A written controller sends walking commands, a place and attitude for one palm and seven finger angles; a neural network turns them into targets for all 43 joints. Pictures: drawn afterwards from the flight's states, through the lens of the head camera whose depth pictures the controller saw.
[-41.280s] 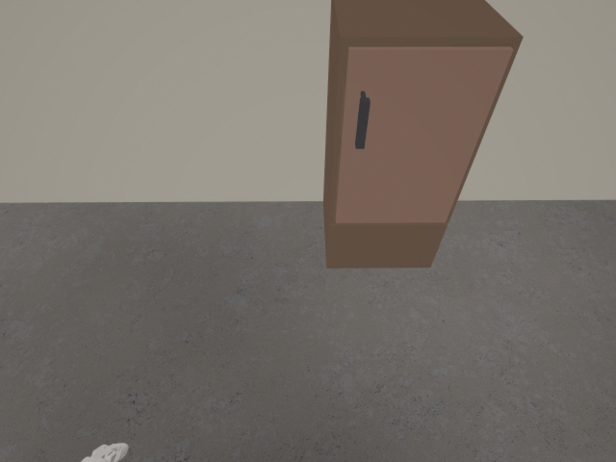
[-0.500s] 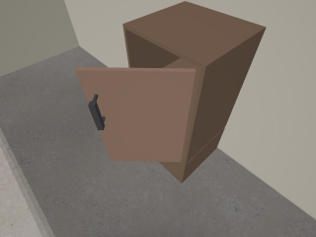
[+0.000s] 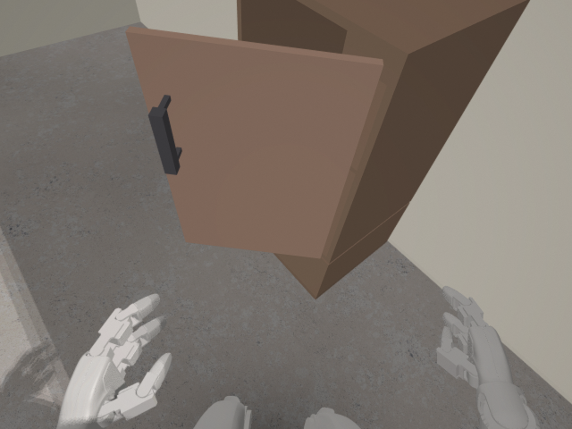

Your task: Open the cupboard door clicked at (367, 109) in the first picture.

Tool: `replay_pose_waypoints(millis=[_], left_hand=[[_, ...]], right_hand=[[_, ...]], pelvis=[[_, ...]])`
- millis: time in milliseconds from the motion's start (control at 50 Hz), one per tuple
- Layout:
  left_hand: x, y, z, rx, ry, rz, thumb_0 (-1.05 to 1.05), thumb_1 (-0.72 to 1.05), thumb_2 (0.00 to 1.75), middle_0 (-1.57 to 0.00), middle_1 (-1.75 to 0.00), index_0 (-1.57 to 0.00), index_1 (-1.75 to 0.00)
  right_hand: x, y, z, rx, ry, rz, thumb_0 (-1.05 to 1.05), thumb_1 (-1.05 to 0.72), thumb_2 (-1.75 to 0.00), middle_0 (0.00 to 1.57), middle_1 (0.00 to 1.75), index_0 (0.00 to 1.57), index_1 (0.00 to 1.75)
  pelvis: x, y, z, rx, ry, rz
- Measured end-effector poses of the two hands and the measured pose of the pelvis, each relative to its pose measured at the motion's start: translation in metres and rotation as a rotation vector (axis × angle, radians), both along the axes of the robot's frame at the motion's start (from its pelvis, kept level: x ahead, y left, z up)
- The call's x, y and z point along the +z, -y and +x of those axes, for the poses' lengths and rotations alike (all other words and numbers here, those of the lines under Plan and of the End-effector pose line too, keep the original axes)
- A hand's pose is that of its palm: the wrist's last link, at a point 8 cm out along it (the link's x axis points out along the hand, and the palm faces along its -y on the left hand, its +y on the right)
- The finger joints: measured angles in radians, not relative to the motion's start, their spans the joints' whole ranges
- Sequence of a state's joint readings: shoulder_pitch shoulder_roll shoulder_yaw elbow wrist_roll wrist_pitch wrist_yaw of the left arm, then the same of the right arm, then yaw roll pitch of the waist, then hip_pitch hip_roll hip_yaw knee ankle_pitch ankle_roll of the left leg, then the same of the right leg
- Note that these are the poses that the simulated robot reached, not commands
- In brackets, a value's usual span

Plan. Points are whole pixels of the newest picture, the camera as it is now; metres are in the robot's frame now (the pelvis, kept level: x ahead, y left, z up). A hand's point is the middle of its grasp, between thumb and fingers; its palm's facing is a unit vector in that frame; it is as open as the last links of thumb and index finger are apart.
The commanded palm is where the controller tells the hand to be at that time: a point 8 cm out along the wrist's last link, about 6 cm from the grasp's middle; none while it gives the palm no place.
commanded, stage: raise the hand with hooked fingers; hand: left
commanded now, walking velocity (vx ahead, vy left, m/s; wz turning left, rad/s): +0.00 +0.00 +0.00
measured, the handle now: (169, 135) +0.57 +0.27 +0.03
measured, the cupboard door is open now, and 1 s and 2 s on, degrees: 45 45 45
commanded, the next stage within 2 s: move the hooked fingers beside the handle in 1.66 s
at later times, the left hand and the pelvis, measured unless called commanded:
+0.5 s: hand (102, 325) +0.22 +0.24 +0.04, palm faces +0.11 -0.99 -0.08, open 11.7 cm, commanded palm +0.20 +0.29 +0.03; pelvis -0.01 +0.00 +0.00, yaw +0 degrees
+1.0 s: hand (63, 301) +0.25 +0.31 +0.04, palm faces +0.02 -1.00 -0.04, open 13.9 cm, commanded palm +0.23 +0.35 +0.05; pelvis -0.01 +0.04 +0.00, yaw +0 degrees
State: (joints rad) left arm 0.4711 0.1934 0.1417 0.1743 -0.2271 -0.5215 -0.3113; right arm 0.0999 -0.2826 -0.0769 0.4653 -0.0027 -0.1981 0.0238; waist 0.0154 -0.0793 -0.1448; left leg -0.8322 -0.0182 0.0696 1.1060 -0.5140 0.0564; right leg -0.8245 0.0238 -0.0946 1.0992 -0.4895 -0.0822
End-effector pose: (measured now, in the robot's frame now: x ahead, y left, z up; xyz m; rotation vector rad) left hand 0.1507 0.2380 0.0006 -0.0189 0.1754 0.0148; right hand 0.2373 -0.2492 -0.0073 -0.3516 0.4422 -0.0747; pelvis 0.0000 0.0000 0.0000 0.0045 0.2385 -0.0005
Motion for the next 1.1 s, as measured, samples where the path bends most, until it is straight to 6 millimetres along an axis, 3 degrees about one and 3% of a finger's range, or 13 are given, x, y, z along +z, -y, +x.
replay_pose_waypoints(millis=[60,120,200,260,320,360,480,580,660,820,920,1000,1100], left_hand=[[-0.005,-0.022,-0.026,0.130,-0.010,0.046,0.01,0.52,0.73,-0.23,-0.55,-0.23,-0.54],[0.016,-0.035,-0.029,0.193,0.124,0.105,0.02,0.44,0.70,-0.23,-0.60,-0.23,-0.59],[0.041,-0.025,0.001,0.044,0.272,0.132,0.02,0.35,0.66,-0.23,-0.66,-0.23,-0.65],[0.032,-0.016,0.035,-0.113,0.194,0.107,0.01,0.28,0.63,-0.24,-0.70,-0.24,-0.69],[0.018,-0.017,0.057,-0.148,0.039,0.045,0.01,0.21,0.60,-0.25,-0.75,-0.25,-0.74],[0.019,-0.025,0.061,-0.092,-0.008,0.020,0.01,0.16,0.58,-0.25,-0.78,-0.25,-0.77],[0.049,-0.053,0.046,0.089,0.106,0.089,0.01,0.03,0.52,-0.26,-0.87,-0.26,-0.86],[0.030,-0.062,0.041,0.028,0.101,0.097,0.00,-0.09,0.47,-0.27,-0.94,-0.27,-0.93],[0.015,-0.064,0.048,-0.039,0.073,0.051,0.00,-0.18,0.43,-0.27,-1.00,-0.27,-0.99],[0.050,-0.091,0.067,0.013,0.196,0.076,0.00,-0.37,0.35,-0.29,-1.12,-0.29,-1.11],[0.044,-0.111,0.072,0.012,0.106,0.066,0.00,-0.45,0.32,-0.29,-1.17,-0.30,-1.16],[0.039,-0.121,0.075,0.003,0.081,0.054,-0.01,-0.48,0.31,-0.30,-1.19,-0.30,-1.18],[0.048,-0.133,0.086,0.009,0.150,0.072,-0.01,-0.49,0.30,-0.30,-1.20,-0.30,-1.19]], right_hand=[[-0.018,-0.010,0.010,0.045,-0.008,0.008,0.01,-0.90,-0.89,0.20,0.30,0.20,0.30],[-0.044,-0.025,0.006,0.080,-0.056,0.034,0.01,-0.90,-0.89,0.20,0.30,0.20,0.30],[-0.080,-0.041,-0.020,0.091,-0.150,0.094,0.01,-0.90,-0.89,0.20,0.30,0.20,0.30],[-0.098,-0.043,-0.050,0.036,-0.231,0.144,0.02,-0.90,-0.89,0.21,0.30,0.21,0.30],[-0.102,-0.035,-0.082,-0.049,-0.304,0.169,0.02,-0.90,-0.89,0.21,0.30,0.21,0.30],[-0.098,-0.025,-0.101,-0.105,-0.338,0.167,0.02,-0.90,-0.89,0.21,0.30,0.21,0.30],[-0.083,0.006,-0.132,-0.202,-0.380,0.097,0.02,-0.90,-0.89,0.21,0.30,0.21,0.30],[-0.079,0.019,-0.127,-0.195,-0.362,0.021,0.02,-0.90,-0.89,0.20,0.30,0.20,0.30],[-0.070,0.013,-0.113,-0.182,-0.307,-0.008,0.02,-0.90,-0.89,0.20,0.30,0.20,0.30],[-0.051,-0.032,-0.082,-0.091,-0.219,0.036,0.02,-0.90,-0.89,0.20,0.30,0.20,0.30],[-0.049,-0.055,-0.072,-0.045,-0.216,0.066,0.02,-0.90,-0.89,0.21,0.30,0.21,0.30],[-0.050,-0.063,-0.074,-0.030,-0.237,0.056,0.01,-0.90,-0.89,0.21,0.30,0.21,0.30],[-0.054,-0.061,-0.083,-0.035,-0.288,0.025,0.01,-0.90,-0.89,0.21,0.30,0.21,0.30]], pelvis=[[-0.013,0.006,-0.005,0.023,-0.021,-0.018],[-0.022,0.011,-0.011,0.043,-0.034,-0.041],[-0.028,0.014,-0.018,0.056,-0.042,-0.063],[-0.027,0.015,-0.021,0.045,-0.050,-0.058],[-0.020,0.014,-0.021,0.031,-0.048,-0.045],[-0.014,0.013,-0.019,0.018,-0.046,-0.036],[-0.002,0.005,-0.011,0.005,-0.045,-0.029],[-0.008,-0.004,-0.015,0.016,-0.054,-0.042],[-0.010,-0.011,-0.018,0.014,-0.049,-0.052],[-0.001,-0.026,-0.014,0.022,-0.030,-0.067],[0.003,-0.035,-0.012,0.027,-0.030,-0.074],[0.004,-0.041,-0.011,0.029,-0.030,-0.079],[0.003,-0.045,-0.011,0.029,-0.034,-0.083]])
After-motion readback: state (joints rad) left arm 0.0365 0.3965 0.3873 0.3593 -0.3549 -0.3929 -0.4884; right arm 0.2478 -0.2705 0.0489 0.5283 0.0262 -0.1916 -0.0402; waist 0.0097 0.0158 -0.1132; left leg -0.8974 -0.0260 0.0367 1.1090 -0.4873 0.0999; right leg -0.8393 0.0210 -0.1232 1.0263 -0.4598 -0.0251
